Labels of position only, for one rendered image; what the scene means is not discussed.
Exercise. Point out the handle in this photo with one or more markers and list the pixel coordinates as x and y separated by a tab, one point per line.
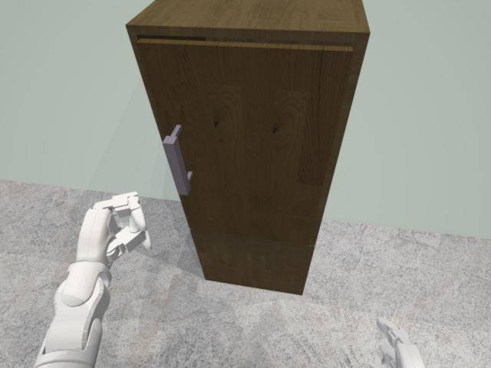
175	159

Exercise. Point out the robot left forearm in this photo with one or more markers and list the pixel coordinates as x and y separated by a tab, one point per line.
80	302

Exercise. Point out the cupboard door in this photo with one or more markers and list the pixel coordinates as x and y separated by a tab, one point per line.
258	122

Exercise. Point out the robot right hand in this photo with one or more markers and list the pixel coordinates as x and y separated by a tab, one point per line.
406	354

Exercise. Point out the robot left hand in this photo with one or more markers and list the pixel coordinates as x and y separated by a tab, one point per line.
99	229

